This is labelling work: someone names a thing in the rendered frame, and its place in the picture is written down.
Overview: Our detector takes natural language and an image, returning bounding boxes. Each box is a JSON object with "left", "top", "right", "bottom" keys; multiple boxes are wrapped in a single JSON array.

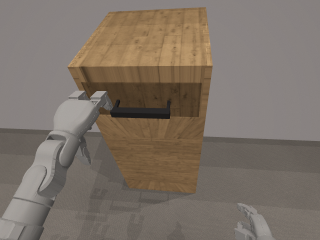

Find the cabinet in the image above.
[{"left": 67, "top": 7, "right": 213, "bottom": 194}]

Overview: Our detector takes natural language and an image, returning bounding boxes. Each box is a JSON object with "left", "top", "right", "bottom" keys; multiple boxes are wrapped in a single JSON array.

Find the drawer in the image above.
[{"left": 83, "top": 82, "right": 202, "bottom": 117}]

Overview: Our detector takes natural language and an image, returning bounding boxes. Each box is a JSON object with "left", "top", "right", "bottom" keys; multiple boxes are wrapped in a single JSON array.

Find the robot left forearm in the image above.
[{"left": 0, "top": 130, "right": 81, "bottom": 240}]

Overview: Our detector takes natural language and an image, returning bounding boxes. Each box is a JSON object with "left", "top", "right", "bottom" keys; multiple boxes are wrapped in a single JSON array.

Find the left robot hand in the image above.
[{"left": 53, "top": 91, "right": 113, "bottom": 166}]

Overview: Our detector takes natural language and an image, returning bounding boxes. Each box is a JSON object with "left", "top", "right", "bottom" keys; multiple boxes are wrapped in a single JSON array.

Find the handle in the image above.
[{"left": 110, "top": 99, "right": 171, "bottom": 119}]

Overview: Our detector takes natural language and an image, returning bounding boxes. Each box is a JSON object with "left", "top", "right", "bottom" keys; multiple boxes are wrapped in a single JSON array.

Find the right robot hand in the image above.
[{"left": 234, "top": 203, "right": 273, "bottom": 240}]

